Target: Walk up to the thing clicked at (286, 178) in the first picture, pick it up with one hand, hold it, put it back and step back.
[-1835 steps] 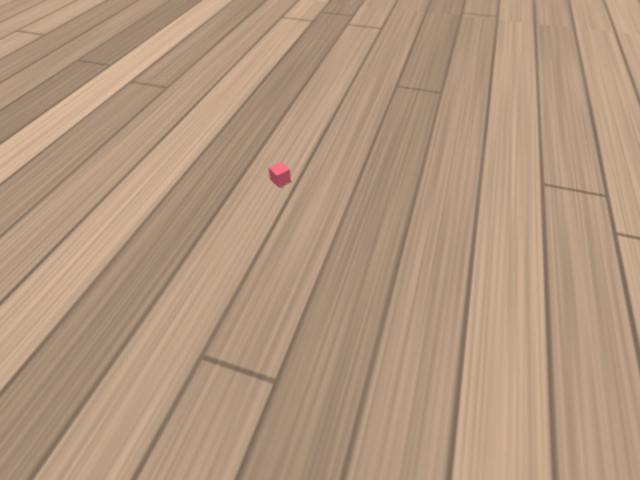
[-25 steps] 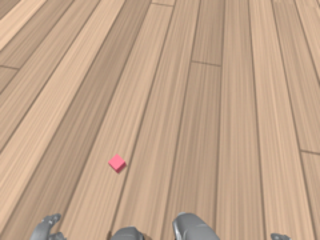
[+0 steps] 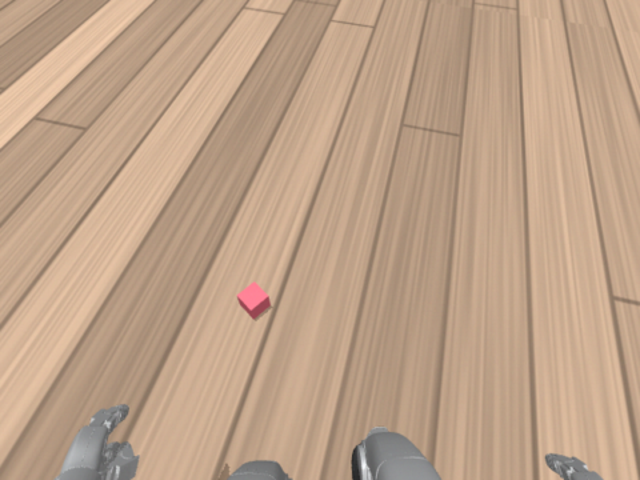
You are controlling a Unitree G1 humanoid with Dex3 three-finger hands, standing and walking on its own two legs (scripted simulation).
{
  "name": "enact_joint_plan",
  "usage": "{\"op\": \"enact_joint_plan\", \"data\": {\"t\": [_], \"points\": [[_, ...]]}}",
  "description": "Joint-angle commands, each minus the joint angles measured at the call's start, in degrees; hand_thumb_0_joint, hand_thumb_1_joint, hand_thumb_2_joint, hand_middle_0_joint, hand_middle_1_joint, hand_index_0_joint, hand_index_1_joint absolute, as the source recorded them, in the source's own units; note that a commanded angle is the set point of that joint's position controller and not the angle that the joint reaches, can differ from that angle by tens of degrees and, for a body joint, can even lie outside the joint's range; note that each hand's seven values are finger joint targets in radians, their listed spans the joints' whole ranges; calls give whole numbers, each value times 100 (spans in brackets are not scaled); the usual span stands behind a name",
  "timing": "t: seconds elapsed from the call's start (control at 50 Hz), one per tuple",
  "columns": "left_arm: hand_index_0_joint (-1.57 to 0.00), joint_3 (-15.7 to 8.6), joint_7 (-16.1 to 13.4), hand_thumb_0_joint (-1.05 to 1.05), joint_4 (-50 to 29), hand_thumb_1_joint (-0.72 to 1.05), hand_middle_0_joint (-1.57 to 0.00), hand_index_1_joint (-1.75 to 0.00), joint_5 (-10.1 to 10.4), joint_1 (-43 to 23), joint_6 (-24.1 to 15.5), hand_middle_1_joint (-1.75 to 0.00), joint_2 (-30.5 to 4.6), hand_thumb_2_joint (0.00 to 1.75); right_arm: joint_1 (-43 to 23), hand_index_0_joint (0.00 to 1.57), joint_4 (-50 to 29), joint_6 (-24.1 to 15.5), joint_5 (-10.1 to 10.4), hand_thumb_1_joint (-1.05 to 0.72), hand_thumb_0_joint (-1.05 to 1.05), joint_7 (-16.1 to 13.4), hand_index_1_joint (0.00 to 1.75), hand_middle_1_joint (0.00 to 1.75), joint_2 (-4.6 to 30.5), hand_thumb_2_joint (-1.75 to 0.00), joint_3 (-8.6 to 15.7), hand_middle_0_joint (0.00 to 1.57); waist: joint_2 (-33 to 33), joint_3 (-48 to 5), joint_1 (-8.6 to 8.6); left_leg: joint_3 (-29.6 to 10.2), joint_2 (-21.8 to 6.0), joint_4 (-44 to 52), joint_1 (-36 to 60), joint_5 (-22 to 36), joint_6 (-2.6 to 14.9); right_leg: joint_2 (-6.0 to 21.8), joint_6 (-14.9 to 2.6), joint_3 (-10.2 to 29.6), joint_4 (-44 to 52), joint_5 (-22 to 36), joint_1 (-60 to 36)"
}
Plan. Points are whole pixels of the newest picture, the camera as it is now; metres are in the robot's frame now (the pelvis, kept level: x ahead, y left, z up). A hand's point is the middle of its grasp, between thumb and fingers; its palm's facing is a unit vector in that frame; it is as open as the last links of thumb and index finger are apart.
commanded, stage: step back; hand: left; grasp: from above
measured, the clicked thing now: (254, 300) +0.65 +0.21 -0.72
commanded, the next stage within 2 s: none
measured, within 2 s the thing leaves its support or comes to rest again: neither
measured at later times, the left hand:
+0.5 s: hand out of the picture -0.08 +0.22 -0.13, palm faces -0.06 -0.91 -0.42, open 7.4 cm
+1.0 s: hand out of the picture -0.22 +0.21 -0.14, palm faces +0.01 -0.91 -0.40, open 7.4 cm
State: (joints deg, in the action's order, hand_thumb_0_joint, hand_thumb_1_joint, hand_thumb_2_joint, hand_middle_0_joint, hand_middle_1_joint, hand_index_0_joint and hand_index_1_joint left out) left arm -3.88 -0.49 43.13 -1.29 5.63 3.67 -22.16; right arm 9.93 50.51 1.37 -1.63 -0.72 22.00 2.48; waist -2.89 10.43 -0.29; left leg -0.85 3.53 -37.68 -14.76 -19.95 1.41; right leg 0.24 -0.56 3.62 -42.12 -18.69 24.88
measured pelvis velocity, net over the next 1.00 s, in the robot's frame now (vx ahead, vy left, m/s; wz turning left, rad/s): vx -0.33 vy -0.06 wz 0.00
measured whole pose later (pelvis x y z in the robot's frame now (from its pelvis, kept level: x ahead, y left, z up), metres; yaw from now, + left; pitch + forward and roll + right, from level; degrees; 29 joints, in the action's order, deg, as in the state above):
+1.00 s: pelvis -0.33 -0.06 +0.01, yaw +0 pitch -2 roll +0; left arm -3.8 -1.1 48.2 -0.7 8.5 2.7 -22.1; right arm 7.4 48.3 2.2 -2.5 -0.6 22.0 2.2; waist 0.2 8.8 -0.5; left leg 0.2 -1.2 -36.1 -21.2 -13.2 0.9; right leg -2.6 0.3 4.0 -54.1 -30.2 19.0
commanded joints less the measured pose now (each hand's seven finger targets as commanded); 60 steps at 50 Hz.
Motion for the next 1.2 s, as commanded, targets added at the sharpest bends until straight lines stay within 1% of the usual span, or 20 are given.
{"op": "enact_joint_plan", "data": {"t": [0.0,0.06,0.18,0.32,0.36,0.38,0.4,0.46,0.64,0.7,0.72,0.76,0.78,0.84,1.0,1.04,1.06,1.08,1.12,1.18], "points": [[-20,-439,-141,0,-385,90,-20,-30,-42,-140,-95,-30,-1167,90,-241,20,-552,-207,-67,-90,0,-56,30,30,1795,-90,502,20,785,-776,106,-2446,-2476,1926,-622,1981,1422,-677,-55,954,-2845,-1510,169],[-20,-489,-74,0,-107,90,-20,-30,42,592,-89,-30,-1155,90,-508,20,-657,-216,-59,-90,0,-98,30,30,1467,-90,415,20,956,-874,-231,-1403,-1796,1559,-186,2314,1080,-749,11,891,-3396,-879,350],[-20,-428,-48,0,-195,90,-20,-30,-18,472,-118,-30,-1028,90,102,20,-654,-186,0,-90,0,-139,30,30,1392,-90,461,20,1118,-1242,223,-1288,-1890,1150,1243,2853,1321,-483,350,599,-2097,-1159,526],[-20,-427,56,0,421,90,-20,-30,-4,1616,-150,-30,-963,90,-440,20,-877,16,6,-90,0,-80,30,30,1715,-90,505,20,1528,-1617,-254,-962,-1710,809,-90,1654,796,-139,-34,-437,1370,26,-1632],[-20,-573,53,0,340,90,-20,-30,-167,1517,-212,-30,-1464,90,-340,20,-945,52,95,-90,0,-66,30,30,1224,-90,372,20,184,-1243,-219,-798,-602,-332,-1603,69,139,730,-383,1264,2000,-334,-1913],[-20,-712,45,0,97,90,-20,-30,-149,1046,-175,-30,-2182,90,-707,20,-1033,35,139,-90,0,-177,30,30,1050,-90,373,20,-1598,-922,-485,-283,264,-1847,-1713,-1414,-166,2080,-1300,2850,2702,-441,-446],[-20,-689,21,0,-136,90,-20,-30,-165,545,-209,-30,-2277,90,-663,20,-981,64,90,-90,0,-223,30,30,1327,-90,475,20,-1428,-461,-354,-961,-23,-2904,-1462,-1528,-248,2560,-1673,3262,3004,-635,554],[-20,-456,-82,0,-276,90,-20,-30,-150,-344,-269,-30,-1366,90,40,20,-558,10,181,-90,0,-169,30,30,1211,-90,366,20,-531,-460,250,-860,341,-3227,-1377,-620,-182,1260,-947,878,1854,1504,-73],[-20,-438,-205,0,-315,90,-20,-30,-59,431,-200,-30,-1330,90,232,20,-553,-67,39,-90,0,-140,30,30,1002,-90,280,20,-881,-1338,-264,-163,-158,-538,-1061,-977,-209,1599,-1107,960,1009,3535,-2294],[-20,-350,-151,0,-383,90,-20,-30,29,100,-121,-30,-1356,90,820,20,-276,-67,22,-90,0,-111,30,30,1061,-90,362,20,-561,-1562,95,157,-189,1317,104,730,-32,1342,-698,665,539,2749,-1696],[-20,-272,-133,0,-407,90,-20,-30,39,201,-109,-30,-1169,90,723,20,-307,-72,-30,-90,0,-103,30,30,1302,-90,437,20,20,-1600,35,-798,-833,1355,516,1462,230,980,-394,454,183,1802,-956],[-20,-346,-210,0,-475,90,-20,-30,44,-356,-116,-30,-1180,90,271,20,-540,-38,-47,-90,0,-11,30,30,2175,-90,586,20,1686,-1257,342,-2982,-2708,1863,-301,2586,1701,-271,28,-118,-1948,-2011,-110],[-20,-375,-213,0,-342,90,-20,-30,-1,-359,-83,-30,-1205,90,82,20,-527,-74,-81,-90,0,-38,30,30,1925,-90,559,20,1143,-1074,215,-2654,-2598,1730,-639,2774,1704,-345,-5,404,-2731,-1922,-241],[-20,-350,-181,0,-6,90,-20,-30,112,307,-82,-30,-1122,90,-411,20,-646,-59,-82,-90,0,-110,30,30,1481,-90,373,20,839,-1019,-181,-1325,-1870,1208,-328,3261,1250,-493,-36,507,-3198,-1269,19],[-20,-221,-130,0,561,90,-20,-30,-19,978,-463,-30,-862,90,-338,20,-499,110,-19,-90,0,-8,30,30,1448,-90,401,20,1220,-1597,-105,-932,-1549,426,463,1546,887,-226,7,-520,2125,71,-1434],[-20,-406,-156,0,625,90,-20,-30,-161,966,-579,-30,-1468,90,-141,20,-514,120,23,-90,0,44,30,30,908,-90,226,20,-234,-1287,-76,-479,-620,-764,-1571,-347,235,784,-330,1578,2426,-332,-2374],[-20,-551,-158,0,482,90,-20,-30,-167,622,-542,-30,-2198,90,-620,20,-650,141,23,-90,0,-29,30,30,967,-90,282,20,-1157,-1041,-383,-716,-216,-1464,-1356,-1435,-75,2214,-1295,3012,2699,-678,-655],[-20,-542,-173,0,370,90,-20,-30,-162,219,-571,-30,-2192,90,-721,20,-586,174,22,-90,0,-24,30,30,1276,-90,401,20,-868,-476,-259,-1267,-383,-2331,-1061,-1286,-151,2462,-1552,3277,2884,-986,249],[-20,-382,-188,0,325,90,-20,-30,-107,-230,-608,-30,-1562,90,-303,20,-257,93,122,-90,0,4,30,30,1227,-90,380,20,17,-392,92,-1098,-38,-2518,-1252,-595,-144,1494,-1084,1580,2161,254,-350],[-20,-407,-120,0,452,90,-20,-30,-138,152,-617,-30,-1515,90,-157,20,-149,2,51,-90,0,67,30,30,1167,-90,330,20,-416,-666,-120,-638,-104,-1933,-967,-538,-279,1116,-908,1113,2162,-954,-626]]}}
